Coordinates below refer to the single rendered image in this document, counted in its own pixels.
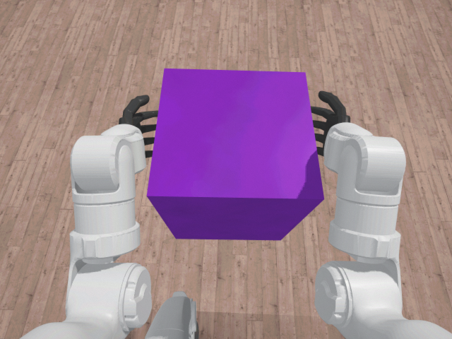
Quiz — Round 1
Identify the right robot hand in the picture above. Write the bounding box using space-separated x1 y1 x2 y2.
311 91 350 156

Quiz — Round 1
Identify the left robot thigh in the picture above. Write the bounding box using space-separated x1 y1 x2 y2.
145 296 196 339

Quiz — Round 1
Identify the right robot forearm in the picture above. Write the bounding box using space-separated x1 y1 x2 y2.
323 122 406 309

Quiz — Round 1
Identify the carton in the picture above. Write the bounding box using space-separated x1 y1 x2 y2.
147 69 324 240

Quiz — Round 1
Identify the left robot hand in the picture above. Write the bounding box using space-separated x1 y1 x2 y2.
119 95 158 158

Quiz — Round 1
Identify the left robot forearm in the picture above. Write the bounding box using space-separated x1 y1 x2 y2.
66 124 146 309

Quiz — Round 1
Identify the robot left upper arm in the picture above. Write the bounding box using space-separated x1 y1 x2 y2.
20 263 152 339

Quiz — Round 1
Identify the robot right upper arm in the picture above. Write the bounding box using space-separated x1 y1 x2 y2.
314 261 452 339

